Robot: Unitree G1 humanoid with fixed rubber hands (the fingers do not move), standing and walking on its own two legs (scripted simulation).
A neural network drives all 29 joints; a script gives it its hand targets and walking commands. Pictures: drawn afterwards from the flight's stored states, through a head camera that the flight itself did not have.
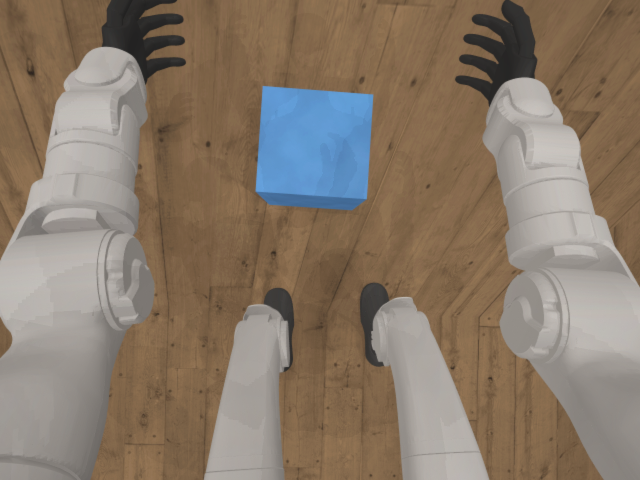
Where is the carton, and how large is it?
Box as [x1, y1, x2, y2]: [256, 86, 372, 209]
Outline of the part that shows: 263,86 256,192 269,204 352,209 366,198 372,94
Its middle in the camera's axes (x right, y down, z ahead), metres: -0.02 -0.17 +0.85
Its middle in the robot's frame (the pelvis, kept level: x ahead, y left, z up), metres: +0.54 +0.00 -0.52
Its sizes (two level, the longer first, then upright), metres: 0.210 0.200 0.250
